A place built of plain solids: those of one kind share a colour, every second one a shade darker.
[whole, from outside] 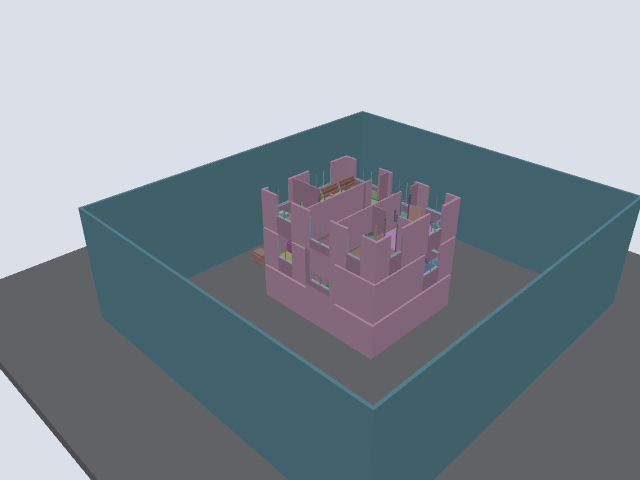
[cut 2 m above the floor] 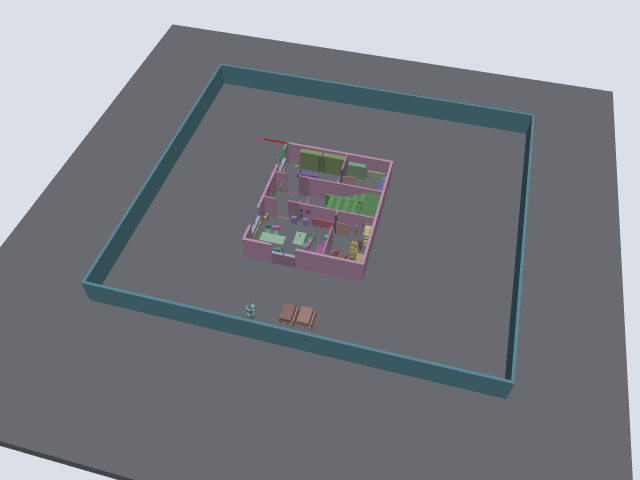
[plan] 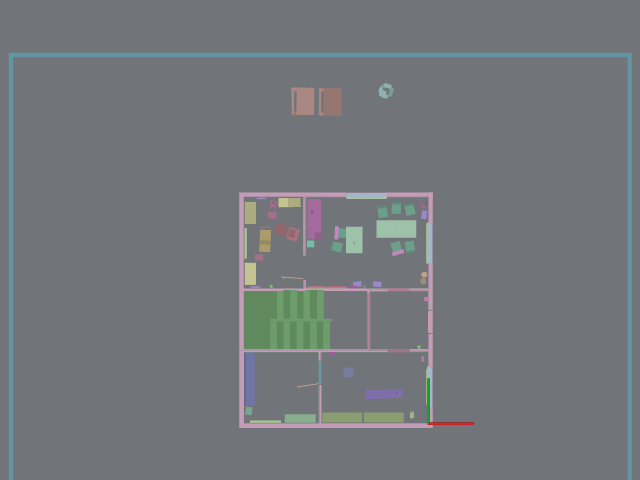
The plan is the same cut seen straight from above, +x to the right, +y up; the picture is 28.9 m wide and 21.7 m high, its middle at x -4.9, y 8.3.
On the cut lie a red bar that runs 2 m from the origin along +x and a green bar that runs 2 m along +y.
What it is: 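A works' own office and amenities block on a factory's ground, three floors round one stairwell that runs through them all, for the staff and hands of a middling works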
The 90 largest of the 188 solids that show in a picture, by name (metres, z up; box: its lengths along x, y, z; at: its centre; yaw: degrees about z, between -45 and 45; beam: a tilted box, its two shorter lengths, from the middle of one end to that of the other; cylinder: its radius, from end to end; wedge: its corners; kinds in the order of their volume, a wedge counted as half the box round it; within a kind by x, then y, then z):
{
 "yard_bound_1": {"box": [0.2, 25.7, 9.02], "at": [-18.87, 3.92, 4.46]},
 "yard_bound_2": {"box": [28.17, 0.2, 9.02], "at": [-4.89, -8.83, 4.46]},
 "yard_bound_3": {"box": [28.17, 0.2, 9.02], "at": [-4.89, 16.67, 4.46]},
 "yard_bound_4": {"box": [0.2, 25.7, 9.02], "at": [9.1, 3.92, 4.46]},
 "wall_1": {"box": [0.2, 1.26, 2.95], "at": [-8.45, 0.42, 7.5]},
 "wall_2": {"box": [0.2, 3.5, 2.75], "at": [-8.45, 1.55, 1.32]},
 "wall_3": {"box": [0.2, 3.5, 3.0], "at": [-8.45, 1.55, 4.38]},
 "wall_4": {"box": [0.2, 1.06, 2.95], "at": [-8.45, 2.77, 7.5]},
 "wall_5": {"box": [0.2, 2.75, 3.19], "at": [-8.45, 4.67, 1.54]},
 "wall_6": {"box": [0.2, 1.86, 1.83], "at": [-8.45, 4.67, 5.35]},
 "wall_7": {"box": [0.2, 1.36, 3.0], "at": [-8.45, 6.72, 4.38]},
 "wall_8": {"box": [0.2, 1.36, 2.95], "at": [-8.45, 6.72, 7.5]},
 "wall_9": {"box": [0.2, 1.51, 1.35], "at": [-8.45, 8.15, 6.7]},
 "wall_10": {"box": [0.2, 4.4, 2.75], "at": [-8.45, 8.25, 1.32]},
 "wall_11": {"box": [0.2, 1.56, 3.0], "at": [-8.45, 9.68, 4.38]},
 "wall_12": {"box": [0.2, 1.56, 2.95], "at": [-8.45, 9.68, 7.5]},
 "wall_13": {"box": [1.36, 0.2, 2.95], "at": [-7.88, -0.1, 7.5]},
 "wall_14": {"box": [2.7, 0.2, 3.0], "at": [-7.2, 10.35, 4.38]},
 "wall_15": {"box": [2.95, 0.2, 2.75], "at": [-7.08, 10.35, 1.32]},
 "wall_16": {"box": [2.56, 0.06, 3.38], "at": [-7.07, 6.02, 4.58]},
 "wall_17": {"box": [2.01, 0.2, 1.15], "at": [-7.0, 10.35, 6.59]},
 "wall_18": {"box": [2.76, 0.06, 2.95], "at": [-6.97, 6.02, 7.5]},
 "wall_19": {"box": [2.75, 0.06, 2.75], "at": [-6.97, 6.08, 1.32]},
 "wall_20": {"box": [2.81, 0.06, 3.19], "at": [-6.95, 6.02, 1.54]},
 "wall_21": {"box": [3.65, 0.2, 2.75], "at": [-6.72, -0.1, 1.32]},
 "wall_22": {"box": [3.65, 0.2, 3.0], "at": [-6.72, -0.1, 4.38]},
 "wall_23": {"box": [3.45, 0.06, 2.75], "at": [-6.62, 3.27, 1.32]},
 "wall_24": {"box": [3.45, 0.06, 2.95], "at": [-6.62, 3.27, 7.5]},
 "wall_25": {"box": [3.51, 0.06, 3.19], "at": [-6.59, 3.33, 1.54]},
 "wall_26": {"box": [0.06, 2.67, 2.95], "at": [-5.68, 8.92, 7.5]},
 "wall_27": {"box": [0.06, 2.65, 2.75], "at": [-5.63, 8.92, 1.32]},
 "wall_28": {"box": [0.06, 2.65, 2.75], "at": [-5.57, 8.92, 1.32]},
 "wall_29": {"box": [1.11, 0.2, 2.95], "at": [-5.45, -0.1, 7.5]},
 "wall_30": {"box": [1.66, 0.2, 2.95], "at": [-4.83, 10.35, 7.5]},
 "wall_31": {"box": [1.91, 0.2, 2.75], "at": [-4.65, 10.35, 1.32]},
 "wall_32": {"box": [3.01, 0.06, 2.95], "at": [-4.21, 6.02, 7.5]},
 "wall_33": {"box": [2.96, 0.06, 3.19], "at": [-4.18, 6.02, 1.54]},
 "wall_34": {"box": [1.56, 0.2, 3.0], "at": [-4.12, -0.1, 4.38]},
 "wall_35": {"box": [2.96, 0.06, 2.75], "at": [-4.12, 6.08, 1.32]},
 "wall_36": {"box": [1.71, 0.2, 2.95], "at": [-4.05, -0.1, 7.5]},
 "wall_37": {"box": [2.26, 0.06, 3.19], "at": [-3.83, 3.33, 1.54]},
 "wall_38": {"box": [2.26, 0.06, 2.75], "at": [-3.77, 3.27, 1.32]},
 "wall_39": {"box": [2.26, 0.06, 2.95], "at": [-3.77, 3.27, 7.5]},
 "wall_40": {"box": [1.81, 0.2, 1.15], "at": [-2.8, 10.35, 0.53]},
 "wall_41": {"box": [1.81, 0.2, 1.25], "at": [-2.45, -0.1, 3.51]},
 "wall_42": {"box": [1.51, 0.2, 1.25], "at": [-2.45, -0.1, 6.64]},
 "wall_43": {"box": [5.1, 0.2, 2.75], "at": [-2.35, -0.1, 1.32]},
 "wall_44": {"box": [2.11, 0.2, 2.75], "at": [-0.85, 10.35, 1.32]},
 "wall_45": {"box": [1.91, 0.2, 2.95], "at": [-0.75, -0.1, 7.5]},
 "wall_46": {"box": [1.81, 0.2, 2.95], "at": [-0.7, 10.35, 7.5]},
 "wall_47": {"box": [1.76, 0.2, 3.0], "at": [-0.68, -0.1, 4.38]},
 "wall_48": {"box": [0.2, 0.96, 2.75], "at": [0.1, 0.28, 1.32]},
 "wall_49": {"box": [0.2, 0.96, 3.0], "at": [0.1, 0.28, 4.38]},
 "wall_50": {"box": [0.2, 1.11, 2.95], "at": [0.1, 0.35, 7.5]},
 "wall_51": {"box": [0.2, 1.81, 1.15], "at": [0.1, 1.65, 0.53]},
 "wall_52": {"box": [0.2, 1.81, 1.25], "at": [0.1, 1.65, 3.51]},
 "wall_53": {"box": [0.2, 1.51, 1.25], "at": [0.1, 1.65, 6.64]},
 "wall_54": {"box": [0.2, 0.91, 2.95], "at": [0.1, 2.85, 7.5]},
 "wall_55": {"box": [0.2, 0.76, 2.75], "at": [0.1, 2.92, 1.32]},
 "wall_56": {"box": [0.2, 2.75, 2.75], "at": [0.1, 4.67, 1.32]},
 "wall_57": {"box": [0.2, 0.91, 2.95], "at": [0.1, 6.5, 7.5]},
 "wall_58": {"box": [0.2, 1.21, 2.75], "at": [0.1, 6.65, 1.32]},
 "wall_59": {"box": [0.2, 1.81, 1.15], "at": [0.1, 8.15, 0.53]},
 "wall_60": {"box": [0.2, 2.41, 1.35], "at": [0.1, 8.15, 6.7]},
 "wall_61": {"box": [0.2, 1.41, 2.75], "at": [0.1, 9.75, 1.32]},
 "wall_62": {"box": [0.2, 1.11, 2.95], "at": [0.1, 9.9, 7.5]},
 "stair_1": {"box": [1.2, 2.73, 1.7], "at": [-7.75, 4.67, 0.8]},
 "stair_2": {"box": [0.32, 1.3, 1.53], "at": [-7.01, 3.96, 0.72]},
 "stair_3": {"box": [0.32, 1.3, 1.86], "at": [-6.99, 5.39, 0.88]},
 "stair_4": {"box": [0.32, 1.3, 1.37], "at": [-6.71, 3.96, 0.64]},
 "stair_5": {"box": [0.32, 1.3, 2.03], "at": [-6.69, 5.39, 0.96]},
 "stair_6": {"box": [0.32, 1.3, 1.21], "at": [-6.41, 3.96, 0.55]},
 "stair_7": {"box": [0.32, 1.3, 2.19], "at": [-6.39, 5.39, 1.05]},
 "stair_8": {"box": [0.32, 1.3, 1.04], "at": [-6.11, 3.96, 0.47]},
 "stair_9": {"box": [0.32, 1.3, 2.36], "at": [-6.09, 5.39, 1.13]},
 "stair_10": {"box": [0.32, 1.3, 2.52], "at": [-5.79, 5.39, 1.21]},
 "stair_11": {"box": [2.8, 0.13, 4.29], "at": [-5.75, 4.67, 2.09]},
 "stair_12": {"box": [0.32, 1.3, 2.69], "at": [-5.49, 5.39, 1.29]},
 "stair_13": {"box": [0.32, 1.3, 2.85], "at": [-5.19, 5.39, 1.38]},
 "stair_14": {"box": [0.32, 1.3, 3.02], "at": [-4.89, 5.39, 1.46]},
 "raised_floor_drawing_1": {"box": [5.78, 4.33, 0.25], "at": [-2.83, 8.15, 6.14]},
 "raised_floor_planning_1": {"box": [5.03, 3.43, 0.25], "at": [-2.45, 1.65, 6.14]},
 "raised_floor_meeting_1": {"box": [3.58, 3.43, 0.25], "at": [-6.62, 1.65, 6.14]},
 "raised_floor_records_1": {"box": [2.83, 4.33, 0.25], "at": [-7.0, 8.15, 6.14]},
 "lockers_1": {"box": [1.8, 0.45, 1.85], "at": [-3.9, 0.28, 0.88]},
 "lockers_2": {"box": [1.8, 0.45, 1.85], "at": [-2.02, 0.28, 0.88]},
 "raised_floor_tea_1": {"box": [2.63, 4.33, 0.25], "at": [-7.1, 8.15, 3.01]},
 "kitchenette_1": {"box": [0.6, 1.8, 0.68], "at": [-6.28, 9.26, 3.57]},
 "urinal_range_1": {"box": [1.4, 0.38, 1.36], "at": [-5.79, 0.23, 0.63]},
 "beyond_pallets_1": {"box": [0.8, 1.23, 0.47], "at": [-5.56, 14.57, 0.56], "yaw": -0.8}
}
